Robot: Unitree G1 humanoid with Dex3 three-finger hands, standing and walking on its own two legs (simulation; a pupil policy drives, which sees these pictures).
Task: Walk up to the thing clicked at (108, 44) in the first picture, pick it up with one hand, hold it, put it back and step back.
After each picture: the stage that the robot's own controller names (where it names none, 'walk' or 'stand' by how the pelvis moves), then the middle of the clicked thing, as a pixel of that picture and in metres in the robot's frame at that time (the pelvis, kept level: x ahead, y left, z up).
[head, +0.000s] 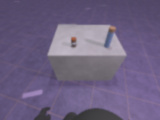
stand; (109, 37) +0.90 -0.19 -0.04
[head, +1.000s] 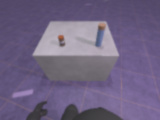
rise first; (99, 36) +0.81 -0.06 +0.00
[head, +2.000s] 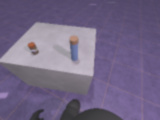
walk; (74, 49) +0.56 +0.21 -0.02
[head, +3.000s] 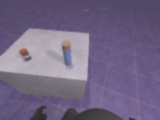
stand; (67, 54) +0.54 +0.22 -0.02
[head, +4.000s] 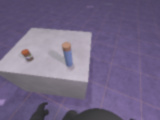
stand; (68, 55) +0.53 +0.21 -0.04
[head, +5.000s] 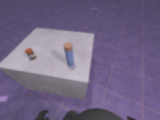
stand; (69, 55) +0.53 +0.21 -0.04
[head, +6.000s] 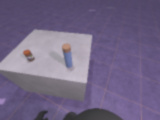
stand; (67, 56) +0.53 +0.22 -0.04
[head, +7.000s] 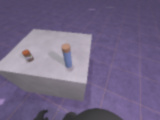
stand; (67, 57) +0.52 +0.22 -0.04
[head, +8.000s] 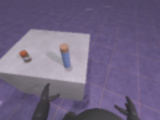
rise first; (65, 57) +0.51 +0.24 -0.04
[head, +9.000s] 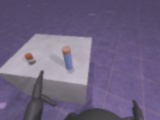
go down; (67, 59) +0.52 +0.24 -0.04
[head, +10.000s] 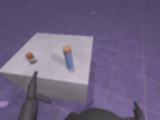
go down; (68, 58) +0.51 +0.24 -0.04
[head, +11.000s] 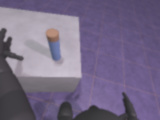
go down; (54, 47) +0.50 +0.23 +0.03
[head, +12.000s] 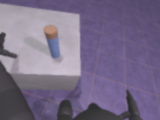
approach; (53, 44) +0.51 +0.23 +0.03
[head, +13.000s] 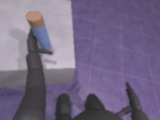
close in; (41, 35) +0.54 +0.25 +0.07
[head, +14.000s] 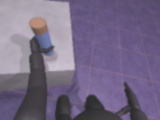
lift; (44, 40) +0.50 +0.23 +0.07
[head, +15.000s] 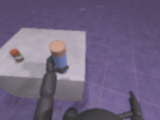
lift; (60, 60) +0.34 +0.19 +0.15
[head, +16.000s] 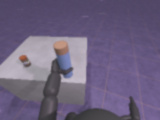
hold; (64, 62) +0.33 +0.17 +0.16
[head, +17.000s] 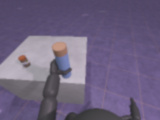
hold; (63, 63) +0.33 +0.17 +0.15
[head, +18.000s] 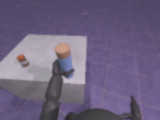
crouch; (66, 63) +0.32 +0.15 +0.15
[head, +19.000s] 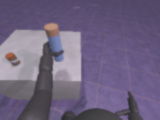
crouch; (55, 45) +0.45 +0.22 +0.16
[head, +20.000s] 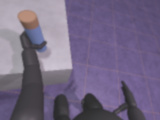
lower; (36, 36) +0.52 +0.25 +0.06
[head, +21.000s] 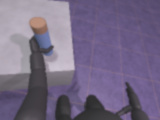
lower; (44, 40) +0.50 +0.23 +0.07
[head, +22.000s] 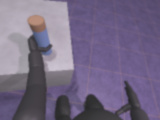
lower; (42, 39) +0.51 +0.23 +0.07
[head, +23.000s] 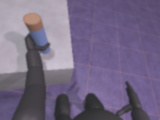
lower; (40, 37) +0.51 +0.24 +0.07
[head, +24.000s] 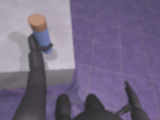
loosen; (43, 38) +0.51 +0.23 +0.07
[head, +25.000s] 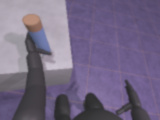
withdraw; (40, 38) +0.51 +0.23 +0.07
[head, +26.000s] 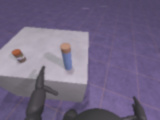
sink last; (67, 58) +0.47 +0.21 +0.01
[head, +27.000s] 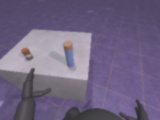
stand; (69, 55) +0.51 +0.22 +0.01
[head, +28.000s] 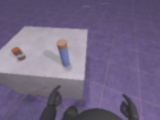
stand; (64, 54) +0.49 +0.23 +0.02
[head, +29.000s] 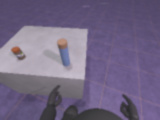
stand; (64, 54) +0.50 +0.23 +0.03
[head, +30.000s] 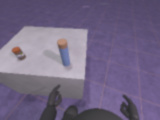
stand; (64, 54) +0.50 +0.23 +0.03
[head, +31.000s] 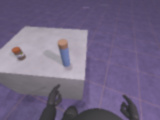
stand; (64, 54) +0.50 +0.23 +0.03
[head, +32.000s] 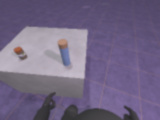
stand; (64, 54) +0.51 +0.23 +0.02
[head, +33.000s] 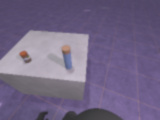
stand; (67, 58) +0.51 +0.22 -0.04
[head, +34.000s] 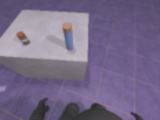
walk; (68, 38) +0.62 +0.21 -0.02
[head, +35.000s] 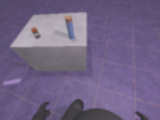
walk; (70, 28) +0.86 +0.28 -0.02
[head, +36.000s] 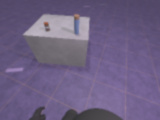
stand; (76, 25) +1.10 +0.25 -0.02
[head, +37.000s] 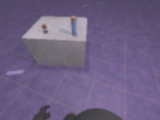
stand; (73, 26) +1.10 +0.26 -0.04
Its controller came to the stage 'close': yes
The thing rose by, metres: 0.20
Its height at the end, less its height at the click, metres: +0.00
